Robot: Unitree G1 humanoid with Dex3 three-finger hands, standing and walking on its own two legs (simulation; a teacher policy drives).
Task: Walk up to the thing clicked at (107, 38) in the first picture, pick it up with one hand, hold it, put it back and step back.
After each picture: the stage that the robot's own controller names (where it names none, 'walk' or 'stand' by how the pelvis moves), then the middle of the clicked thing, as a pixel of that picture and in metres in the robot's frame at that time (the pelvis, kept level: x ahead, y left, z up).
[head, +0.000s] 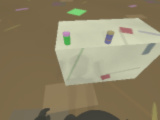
stand; (109, 37) +0.78 -0.16 +0.07
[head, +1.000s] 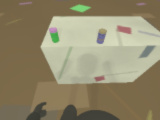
walk; (101, 36) +0.70 -0.06 +0.10
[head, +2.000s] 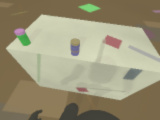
walk; (75, 47) +0.50 +0.18 +0.10
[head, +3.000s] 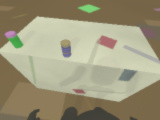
stand; (66, 49) +0.48 +0.20 +0.10
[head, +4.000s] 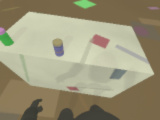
walk; (58, 48) +0.48 +0.25 +0.08
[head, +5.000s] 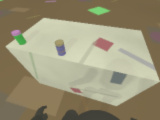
stand; (60, 48) +0.51 +0.26 +0.09
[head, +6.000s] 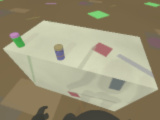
stand; (59, 52) +0.49 +0.26 +0.07
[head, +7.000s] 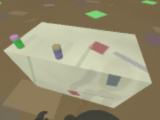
stand; (57, 52) +0.51 +0.28 +0.06
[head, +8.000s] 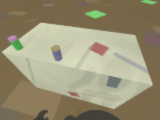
stand; (57, 53) +0.49 +0.28 +0.06
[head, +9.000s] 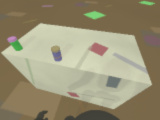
stand; (56, 53) +0.49 +0.28 +0.06
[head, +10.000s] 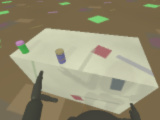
rise first; (60, 56) +0.48 +0.28 +0.07
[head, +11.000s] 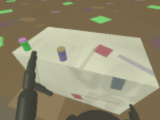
go down; (62, 54) +0.50 +0.28 +0.07
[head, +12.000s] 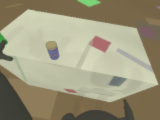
go down; (53, 50) +0.46 +0.25 +0.08
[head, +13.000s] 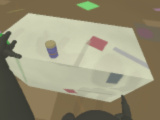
close in; (52, 49) +0.48 +0.26 +0.09
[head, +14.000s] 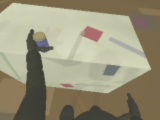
close; (42, 42) +0.50 +0.28 +0.11
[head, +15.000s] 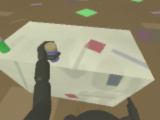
lift; (52, 52) +0.42 +0.24 +0.16
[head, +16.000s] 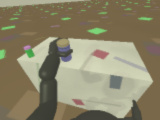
lift; (64, 50) +0.34 +0.16 +0.28
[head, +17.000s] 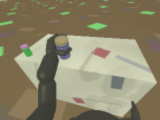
hold; (63, 48) +0.34 +0.17 +0.29
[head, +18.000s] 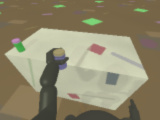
hold; (60, 59) +0.36 +0.20 +0.17
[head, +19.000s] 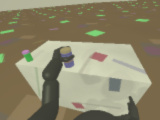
hold; (67, 57) +0.35 +0.16 +0.24
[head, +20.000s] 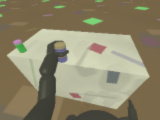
crouch; (61, 52) +0.40 +0.19 +0.20
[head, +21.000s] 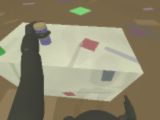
lower; (43, 34) +0.50 +0.26 +0.24
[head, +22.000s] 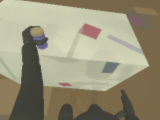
lower; (40, 38) +0.51 +0.28 +0.13
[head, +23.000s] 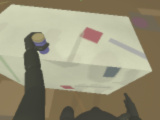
lower; (41, 44) +0.49 +0.28 +0.12
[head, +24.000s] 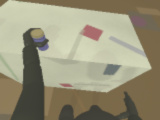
lower; (40, 40) +0.50 +0.28 +0.12
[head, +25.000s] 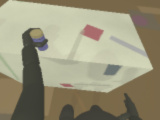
rest; (40, 40) +0.50 +0.29 +0.12
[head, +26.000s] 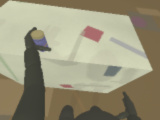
withdraw; (40, 41) +0.50 +0.28 +0.12
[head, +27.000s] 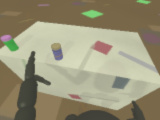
sink last; (57, 52) +0.47 +0.27 +0.11
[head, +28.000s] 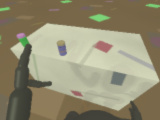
stand; (62, 48) +0.53 +0.29 +0.10
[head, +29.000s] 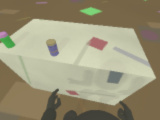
stand; (52, 48) +0.50 +0.29 +0.11
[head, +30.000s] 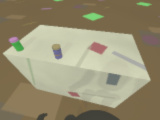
stand; (57, 51) +0.52 +0.29 +0.07
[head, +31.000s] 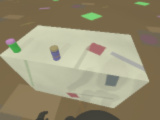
stand; (55, 53) +0.51 +0.30 +0.06
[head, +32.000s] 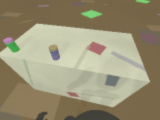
stand; (54, 52) +0.50 +0.30 +0.06
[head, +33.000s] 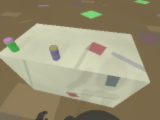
stand; (55, 53) +0.50 +0.30 +0.06
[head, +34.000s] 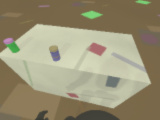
stand; (55, 53) +0.49 +0.30 +0.06
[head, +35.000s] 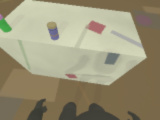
walk; (53, 31) +0.61 +0.31 +0.08
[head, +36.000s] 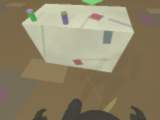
walk; (64, 18) +0.94 +0.36 +0.09
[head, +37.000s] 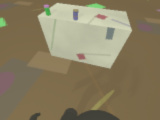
walk; (75, 14) +1.17 +0.26 +0.09
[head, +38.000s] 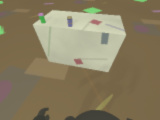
stand; (69, 21) +1.11 +0.31 +0.06
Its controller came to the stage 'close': yes
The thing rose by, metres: 0.25
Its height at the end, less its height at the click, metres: +0.00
